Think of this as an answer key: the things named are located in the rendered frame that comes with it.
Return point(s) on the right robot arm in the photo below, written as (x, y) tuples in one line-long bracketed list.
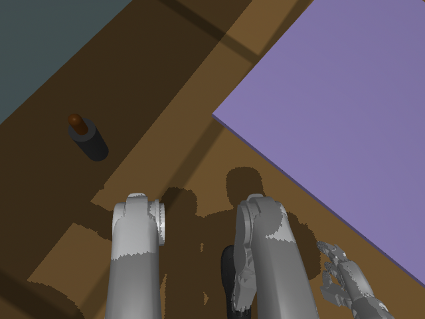
[(370, 308)]

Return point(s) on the right robot hand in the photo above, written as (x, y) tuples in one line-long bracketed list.
[(348, 274)]

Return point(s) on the bottle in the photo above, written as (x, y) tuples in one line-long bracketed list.
[(85, 134)]

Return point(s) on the right robot foot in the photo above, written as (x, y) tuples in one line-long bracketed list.
[(228, 275)]

